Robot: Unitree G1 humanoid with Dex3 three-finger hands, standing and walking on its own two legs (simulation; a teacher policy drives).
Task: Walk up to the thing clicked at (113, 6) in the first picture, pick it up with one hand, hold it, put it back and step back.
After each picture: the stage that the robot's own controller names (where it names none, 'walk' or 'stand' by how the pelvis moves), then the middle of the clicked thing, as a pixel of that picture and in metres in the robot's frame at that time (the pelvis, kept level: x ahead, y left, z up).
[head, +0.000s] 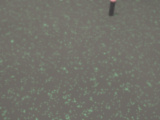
stand; (112, 7) +1.98 -0.41 -0.65
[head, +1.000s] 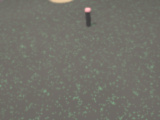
walk; (88, 17) +1.87 +0.04 -0.62
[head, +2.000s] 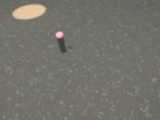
walk; (61, 43) +1.28 +0.32 -0.65
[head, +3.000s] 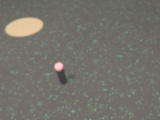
walk; (61, 74) +0.85 +0.27 -0.65
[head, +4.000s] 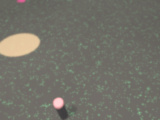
walk; (61, 109) +0.53 +0.24 -0.65
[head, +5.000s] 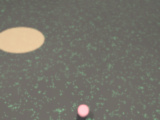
stand; (81, 116) +0.44 -0.03 -0.63
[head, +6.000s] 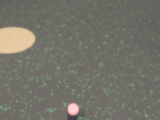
walk; (72, 115) +0.44 +0.04 -0.63
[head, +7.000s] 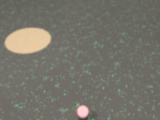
stand; (83, 117) +0.41 +0.04 -0.62
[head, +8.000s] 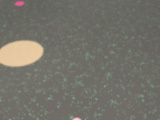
stand; out of the picture +0.39 +0.06 -0.66
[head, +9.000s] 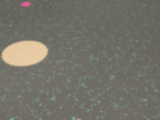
stand; out of the picture +0.39 +0.04 -0.66
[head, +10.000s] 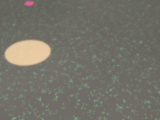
stand; out of the picture +0.38 +0.03 -0.66
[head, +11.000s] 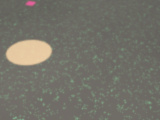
go down; out of the picture +0.38 +0.02 -0.66
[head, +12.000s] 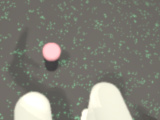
go down; (51, 59) +0.47 +0.06 -0.32
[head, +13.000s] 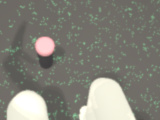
approach; (45, 55) +0.49 +0.08 -0.29
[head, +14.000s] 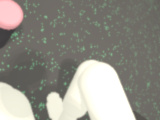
close in; (0, 29) +0.48 +0.14 -0.20
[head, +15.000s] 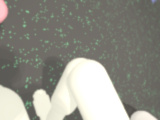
close; out of the picture +0.48 +0.16 -0.21
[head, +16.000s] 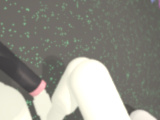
lift; (15, 68) +0.36 +0.04 -0.29
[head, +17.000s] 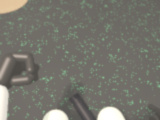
lift; (85, 113) +0.31 -0.03 -0.53
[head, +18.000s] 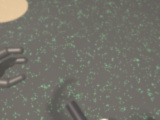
go down; (80, 119) +0.29 -0.03 -0.62
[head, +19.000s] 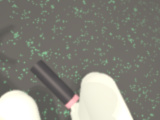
go down; (54, 83) +0.36 +0.00 -0.33
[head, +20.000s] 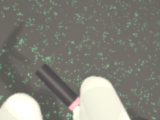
go down; (58, 86) +0.36 -0.01 -0.36
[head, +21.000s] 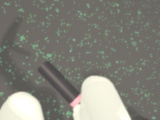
go down; (60, 83) +0.36 -0.02 -0.36
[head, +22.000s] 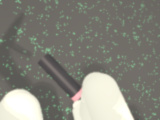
go down; (61, 77) +0.37 -0.02 -0.35
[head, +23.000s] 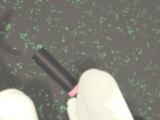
go down; (57, 72) +0.38 -0.02 -0.33
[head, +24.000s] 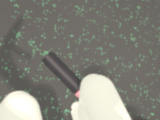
go down; (64, 74) +0.39 -0.04 -0.36
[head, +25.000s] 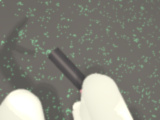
go down; (70, 70) +0.40 -0.07 -0.35
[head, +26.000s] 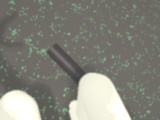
close in; (69, 66) +0.42 -0.08 -0.35
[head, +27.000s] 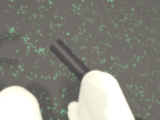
hold; (72, 62) +0.45 -0.09 -0.31
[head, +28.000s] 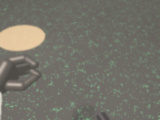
hold; out of the picture +0.36 -0.20 -0.66
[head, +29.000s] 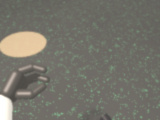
hold; out of the picture +0.37 -0.22 -0.70
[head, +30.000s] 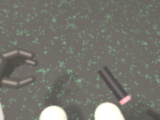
crouch; (113, 84) +0.43 -0.24 -0.52
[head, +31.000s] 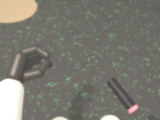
hold; (121, 94) +0.46 -0.28 -0.56
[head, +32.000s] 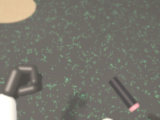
crouch; (123, 93) +0.46 -0.32 -0.60
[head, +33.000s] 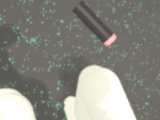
lower; (94, 23) +0.58 -0.26 -0.29
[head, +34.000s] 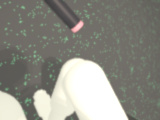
lower; (61, 9) +0.65 -0.22 -0.29
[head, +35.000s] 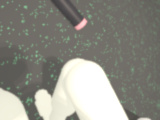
lower; (66, 7) +0.66 -0.24 -0.29
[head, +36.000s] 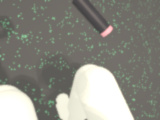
hold; (92, 15) +0.65 -0.28 -0.30
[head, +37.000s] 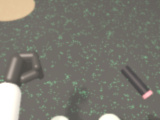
hold; (135, 81) +0.55 -0.41 -0.56
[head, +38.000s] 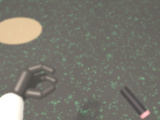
crouch; (134, 101) +0.50 -0.42 -0.68
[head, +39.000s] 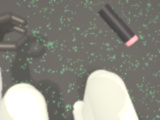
lower; (117, 25) +0.62 -0.36 -0.31
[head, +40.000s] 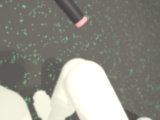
lower; (67, 4) +0.68 -0.26 -0.29
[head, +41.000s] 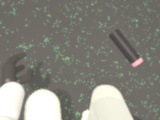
stand; (125, 47) +0.61 -0.35 -0.41
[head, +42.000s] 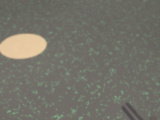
crouch; (136, 118) +0.47 -0.42 -0.68
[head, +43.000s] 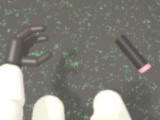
lower; (132, 53) +0.54 -0.36 -0.45
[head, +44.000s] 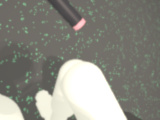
lower; (63, 6) +0.64 -0.23 -0.29
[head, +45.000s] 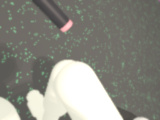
lower; (49, 8) +0.64 -0.20 -0.30
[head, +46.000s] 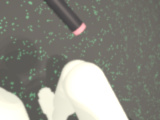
stand; (63, 11) +0.61 -0.19 -0.31
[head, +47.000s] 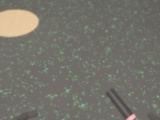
withdraw; (119, 104) +0.45 -0.31 -0.63
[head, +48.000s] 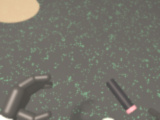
crouch; (120, 95) +0.46 -0.29 -0.59
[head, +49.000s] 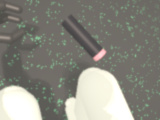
lower; (83, 38) +0.53 -0.19 -0.30
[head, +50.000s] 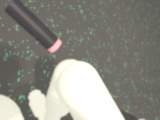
lower; (35, 27) +0.53 -0.10 -0.30
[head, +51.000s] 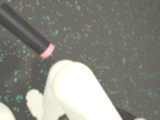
lower; (25, 32) +0.50 -0.07 -0.31
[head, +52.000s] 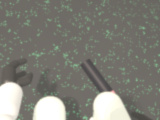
stand; (97, 79) +0.44 -0.14 -0.44
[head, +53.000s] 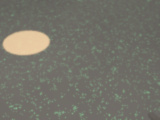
crouch; out of the picture +0.34 -0.15 -0.68
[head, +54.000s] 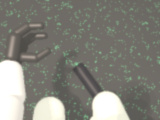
lower; (89, 83) +0.39 -0.09 -0.46
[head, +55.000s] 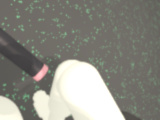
lower; (17, 53) +0.42 +0.00 -0.29
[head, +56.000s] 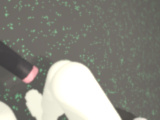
lower; (4, 56) +0.42 +0.02 -0.31
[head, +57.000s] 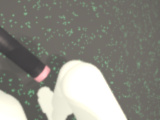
stand; (19, 54) +0.41 +0.02 -0.31
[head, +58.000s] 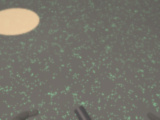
hold; out of the picture +0.33 -0.06 -0.63
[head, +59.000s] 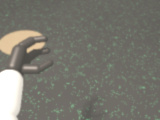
crouch; out of the picture +0.31 -0.08 -0.70
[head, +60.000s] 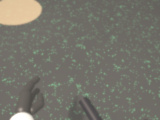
stand; (92, 115) +0.35 -0.07 -0.60
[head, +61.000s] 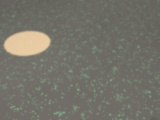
stand; out of the picture +0.30 -0.09 -0.68
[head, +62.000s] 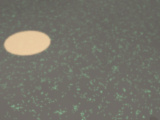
stand; out of the picture +0.32 -0.10 -0.68
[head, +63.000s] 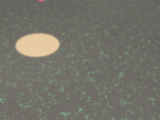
stand; out of the picture +0.33 -0.12 -0.73
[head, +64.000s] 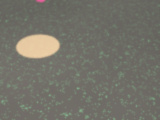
stand; out of the picture +0.33 -0.14 -0.75
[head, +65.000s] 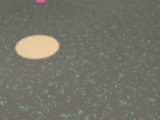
walk; out of the picture +0.33 -0.15 -0.75
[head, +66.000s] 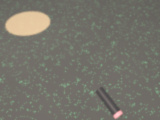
walk; (108, 102) +0.50 -0.16 -0.72
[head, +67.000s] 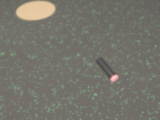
walk; (106, 69) +0.83 -0.17 -0.73
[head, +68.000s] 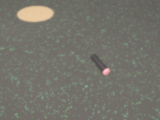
stand; (99, 64) +1.04 -0.20 -0.73
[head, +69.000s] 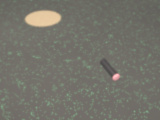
stand; (109, 69) +1.01 -0.25 -0.75
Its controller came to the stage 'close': yes
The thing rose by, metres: 0.00
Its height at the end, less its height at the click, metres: -0.09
